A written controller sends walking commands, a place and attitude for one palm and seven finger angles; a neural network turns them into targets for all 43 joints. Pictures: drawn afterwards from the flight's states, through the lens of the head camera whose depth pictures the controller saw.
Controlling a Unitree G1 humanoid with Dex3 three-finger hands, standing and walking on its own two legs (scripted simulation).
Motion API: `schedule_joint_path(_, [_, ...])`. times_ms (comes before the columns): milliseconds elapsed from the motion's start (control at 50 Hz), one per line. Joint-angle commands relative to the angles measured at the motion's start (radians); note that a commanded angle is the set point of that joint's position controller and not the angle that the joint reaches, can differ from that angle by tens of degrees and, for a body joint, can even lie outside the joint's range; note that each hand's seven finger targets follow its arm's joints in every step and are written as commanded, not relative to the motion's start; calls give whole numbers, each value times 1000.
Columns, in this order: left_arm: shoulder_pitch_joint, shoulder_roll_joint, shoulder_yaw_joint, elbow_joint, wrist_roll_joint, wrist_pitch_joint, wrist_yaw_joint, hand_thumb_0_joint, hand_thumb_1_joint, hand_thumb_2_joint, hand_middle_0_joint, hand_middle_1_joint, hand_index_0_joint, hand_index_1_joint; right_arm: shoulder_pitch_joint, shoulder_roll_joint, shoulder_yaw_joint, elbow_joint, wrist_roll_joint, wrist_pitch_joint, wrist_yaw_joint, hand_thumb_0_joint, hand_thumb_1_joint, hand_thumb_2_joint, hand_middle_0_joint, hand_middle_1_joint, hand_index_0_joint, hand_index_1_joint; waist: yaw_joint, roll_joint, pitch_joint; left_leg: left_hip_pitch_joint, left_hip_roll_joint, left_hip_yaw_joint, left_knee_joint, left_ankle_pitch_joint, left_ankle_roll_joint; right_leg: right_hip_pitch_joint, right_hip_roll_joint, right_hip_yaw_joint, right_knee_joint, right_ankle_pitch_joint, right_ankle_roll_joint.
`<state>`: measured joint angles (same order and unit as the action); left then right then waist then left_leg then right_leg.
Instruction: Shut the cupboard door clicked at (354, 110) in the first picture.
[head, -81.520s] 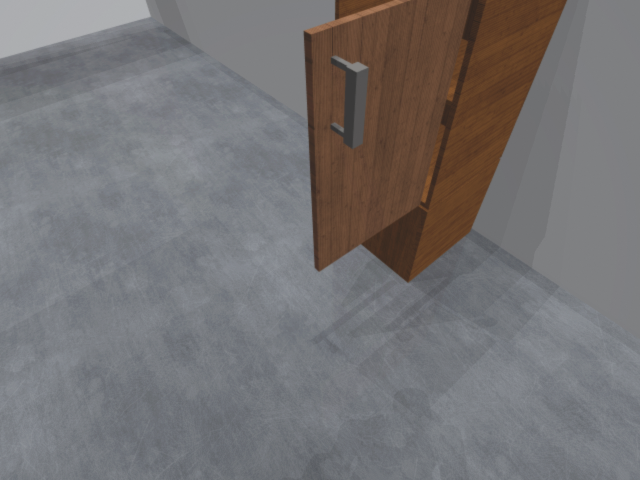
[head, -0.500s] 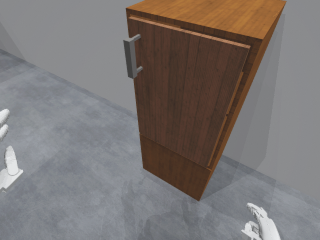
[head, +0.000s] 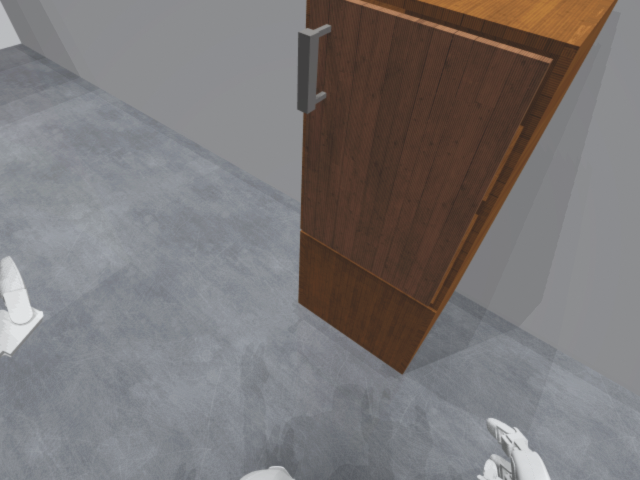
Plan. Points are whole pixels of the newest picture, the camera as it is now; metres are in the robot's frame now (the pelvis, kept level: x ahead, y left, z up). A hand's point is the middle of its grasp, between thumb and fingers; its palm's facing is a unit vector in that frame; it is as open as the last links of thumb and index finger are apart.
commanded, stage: step back with the hand held close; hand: left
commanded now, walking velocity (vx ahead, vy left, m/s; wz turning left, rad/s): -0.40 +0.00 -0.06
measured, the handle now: (315, 69) +0.74 +0.06 +0.16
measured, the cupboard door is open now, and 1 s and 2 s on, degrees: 0 0 0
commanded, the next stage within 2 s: stop stepping back and stand still in 0.34 s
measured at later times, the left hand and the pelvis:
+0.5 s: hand (7, 471) +0.10 +0.21 +0.20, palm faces +0.18 -0.84 -0.51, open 7.4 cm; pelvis -0.13 -0.01 +0.00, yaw -5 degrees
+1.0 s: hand out of the picture +0.05 +0.24 +0.21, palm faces +0.09 -0.78 -0.62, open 7.4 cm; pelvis -0.17 +0.03 +0.02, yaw -11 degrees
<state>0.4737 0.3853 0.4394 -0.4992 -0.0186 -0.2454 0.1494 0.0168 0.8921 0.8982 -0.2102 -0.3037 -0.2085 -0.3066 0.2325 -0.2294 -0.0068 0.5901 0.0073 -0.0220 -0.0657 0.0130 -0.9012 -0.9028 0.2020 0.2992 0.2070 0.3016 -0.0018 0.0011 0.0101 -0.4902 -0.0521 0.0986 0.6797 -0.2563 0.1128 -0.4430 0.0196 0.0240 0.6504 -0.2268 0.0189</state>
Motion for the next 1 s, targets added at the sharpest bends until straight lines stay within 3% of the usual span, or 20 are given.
schedule_joint_path(0, [-39,232,173,-258,-7,-79,16,0,900,900,-200,-300,-200,-300,-107,-140,-61,-165,1,-82,-22,0,-900,-900,200,300,200,300,9,192,-166,-214,356,-431,-479,-375,32,345,37,25,259,-104,-2])
schedule_joint_path(60, [14,262,220,-269,-15,-90,6,0,900,900,-200,-300,-200,-300,-102,-145,-75,-160,-4,-107,-5,0,-900,-900,200,300,200,300,8,173,-193,-186,397,-422,-517,-390,23,339,67,19,364,-210,2])
schedule_joint_path(180, [-8,168,79,-242,-54,-74,-10,0,900,900,-200,-300,-200,-300,-83,-106,-45,-88,-10,-137,12,0,-900,-900,200,300,200,300,8,151,-172,253,313,-300,-517,-35,-80,150,64,-54,-69,-335,-11])
schedule_joint_path(240, [-40,187,70,-229,-60,-77,-16,0,900,900,-200,-300,-200,-300,-79,-110,-53,-56,-13,-138,20,0,-900,-900,200,300,200,300,19,194,-279,438,297,-251,-460,240,-155,182,62,-58,-272,-251,-23])
schedule_joint_path(300, [-46,235,94,-281,-62,-85,-30,0,900,900,-200,-300,-200,-300,-91,-105,-56,-65,-3,-120,31,0,-900,-900,200,300,200,300,15,157,-365,639,236,-143,-308,553,-154,141,44,-55,-379,-56,-6])
schedule_joint_path(340, [12,299,165,-322,-70,-89,-33,0,900,900,-200,-300,-200,-300,-122,-106,-54,-101,-1,-110,28,0,-900,-900,200,300,200,300,25,142,-407,638,218,-124,-287,529,-127,156,36,-61,-331,14,-4])
schedule_joint_path(400, [91,347,248,-400,-105,-90,-40,0,900,900,-200,-300,-200,-300,-143,-87,-53,-149,2,-94,35,0,-900,-900,200,300,200,300,32,121,-441,566,193,-118,-293,357,-176,189,19,-56,-333,-90,-38])
schedule_joint_path(420, [134,354,254,-383,-112,-93,-41,0,900,900,-200,-300,-200,-300,-136,-77,-49,-143,18,-84,30,0,-900,-900,200,300,200,300,12,-21,-389,618,150,-78,-155,211,-151,54,-64,-10,-374,-37,-38])
schedule_joint_path(460, [247,399,323,-324,-123,-61,-17,0,900,900,-200,-300,-200,-300,-125,-75,-44,-140,24,-68,2,0,-900,-900,200,300,200,300,6,-110,-267,552,77,-82,74,9,-144,-165,-217,56,-428,-269,-93])
schedule_joint_path(520, [137,305,200,-253,-77,17,-1,0,900,900,-200,-300,-200,-300,-122,-83,-32,-111,-7,-39,-16,0,-900,-900,200,300,200,300,-40,8,28,286,101,-175,250,-31,-150,-288,-327,232,-495,-519,-216])
schedule_joint_path(580, [-264,222,44,-55,-28,45,19,0,900,900,-200,-300,-200,-300,-98,-117,-22,-62,-8,-61,-31,0,-900,-900,200,300,200,300,-77,-53,336,106,157,-212,185,-116,-116,-299,-311,188,-487,-517,-158])
schedule_joint_path(620, [-381,177,-37,103,-8,59,17,0,900,900,-200,-300,-200,-300,-81,-136,-18,-59,8,-78,-34,0,-900,-900,200,300,200,300,-64,-76,378,69,135,-179,-21,-77,-92,-163,-212,54,-361,-346,-99])
schedule_joint_path(660, [-427,181,-62,93,-2,54,16,0,900,900,-200,-300,-200,-300,-96,-152,-30,-74,27,-98,-44,0,-900,-900,200,300,200,300,-31,45,304,114,126,-211,-167,55,-74,-28,-112,-24,-225,-118,-54])
schedule_joint_path(680, [-382,188,-45,23,7,39,19,0,900,900,-200,-300,-200,-300,-77,-145,-24,-85,21,-104,-42,0,-900,-900,200,300,200,300,-18,149,195,163,154,-317,-246,188,-50,32,-45,-64,-117,-18,-38])
schedule_joint_path(700, [-313,187,-36,-83,-15,18,12,0,900,900,-200,-300,-200,-300,-68,-129,-24,-92,12,-114,-33,0,-900,-900,200,300,200,300,-23,277,68,207,210,-492,-374,162,-59,95,14,-62,1,-94,-24])
schedule_joint_path(740, [-192,214,18,-316,-38,-22,6,0,900,900,-200,-300,-200,-300,-95,-115,-36,-117,-2,-144,-9,0,-900,-900,200,300,200,300,-13,248,-109,269,260,-592,-514,-124,-85,173,39,8,91,-288,-23])
schedule_joint_path(780, [51,281,134,-461,-60,-42,11,0,900,900,-200,-300,-200,-300,-102,-98,-40,-131,-15,-163,8,0,-900,-900,200,300,200,300,12,172,-255,278,253,-544,-560,-314,-83,247,51,-9,62,-266,-29])
schedule_joint_path(860, [391,378,279,-450,-82,-33,9,0,900,900,-200,-300,-200,-300,-85,-86,-23,-136,-19,-138,18,0,-900,-900,200,300,200,300,11,316,-287,198,170,-268,-489,-204,-135,405,78,-129,-180,-198,-37])
schedule_joint_path(920, [333,307,247,-280,-77,2,12,0,900,900,-200,-300,-200,-300,-64,-79,-26,-114,-26,-80,-2,0,-900,-900,200,300,200,300,-20,261,-174,28,139,-198,-374,-277,-131,462,16,-95,-286,-239,-77])
schedule_joint_path(980, [135,279,215,-93,-73,33,22,0,900,900,-200,-300,-200,-300,-40,-86,-32,-79,-25,-42,-14,0,-900,-900,200,300,200,300,-34,-73,-19,-48,99,-121,105,-93,-128,227,-313,314,-484,-417,-227])
